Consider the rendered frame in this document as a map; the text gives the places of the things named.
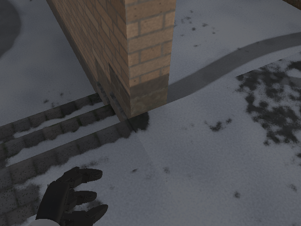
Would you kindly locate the stairs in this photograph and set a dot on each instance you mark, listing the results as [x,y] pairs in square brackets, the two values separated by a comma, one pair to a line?
[44,131]

